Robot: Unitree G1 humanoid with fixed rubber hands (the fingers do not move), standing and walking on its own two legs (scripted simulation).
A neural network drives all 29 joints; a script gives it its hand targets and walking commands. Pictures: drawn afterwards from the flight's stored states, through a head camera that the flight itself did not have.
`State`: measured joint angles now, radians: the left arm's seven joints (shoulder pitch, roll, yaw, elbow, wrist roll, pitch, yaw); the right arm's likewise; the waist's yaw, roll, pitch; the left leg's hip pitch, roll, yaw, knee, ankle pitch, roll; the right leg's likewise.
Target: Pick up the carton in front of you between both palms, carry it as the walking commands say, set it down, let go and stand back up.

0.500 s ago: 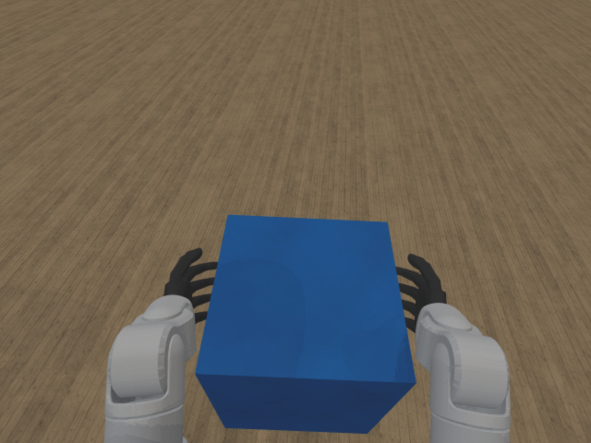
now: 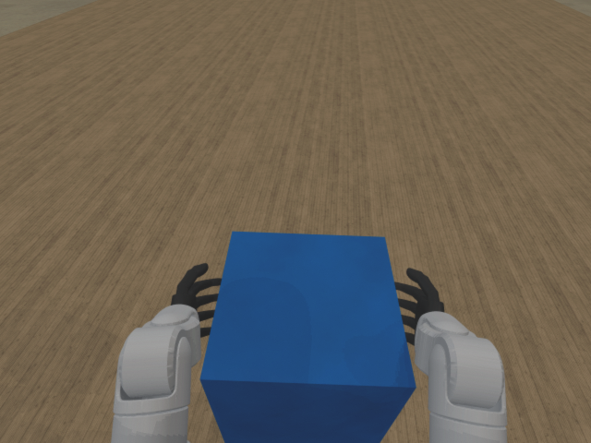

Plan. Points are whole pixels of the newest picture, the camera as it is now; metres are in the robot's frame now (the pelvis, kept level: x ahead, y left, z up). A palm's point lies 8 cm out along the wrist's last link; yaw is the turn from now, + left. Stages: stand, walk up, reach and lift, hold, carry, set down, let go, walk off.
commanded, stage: carry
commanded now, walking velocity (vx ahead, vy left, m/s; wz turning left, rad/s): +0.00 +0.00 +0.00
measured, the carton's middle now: (304, 346) +0.28 +0.00 +0.01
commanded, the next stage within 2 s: hold in 1.80 s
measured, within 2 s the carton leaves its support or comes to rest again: neither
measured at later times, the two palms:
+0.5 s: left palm (190, 315) +0.28 +0.15 +0.08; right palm (423, 321) +0.28 -0.15 +0.08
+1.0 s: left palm (187, 365) +0.23 +0.15 +0.03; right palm (419, 371) +0.24 -0.15 +0.03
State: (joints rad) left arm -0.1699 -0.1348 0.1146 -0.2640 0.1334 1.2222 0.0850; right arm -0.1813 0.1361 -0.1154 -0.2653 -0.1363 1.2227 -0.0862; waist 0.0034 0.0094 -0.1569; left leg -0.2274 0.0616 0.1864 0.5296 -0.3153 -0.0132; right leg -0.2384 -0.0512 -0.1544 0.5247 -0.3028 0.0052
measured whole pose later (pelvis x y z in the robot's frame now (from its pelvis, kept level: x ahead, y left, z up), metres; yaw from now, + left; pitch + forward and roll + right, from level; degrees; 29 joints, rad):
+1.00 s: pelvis -0.04 +0.00 +0.00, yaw +0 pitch +1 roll +0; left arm -0.18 -0.14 0.15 0.17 0.24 0.79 0.03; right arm -0.18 0.14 -0.15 0.17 -0.25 0.78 -0.03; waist 0.00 0.00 -0.11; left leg -0.23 0.06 0.17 0.52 -0.30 0.01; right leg -0.25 -0.06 -0.15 0.52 -0.29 -0.01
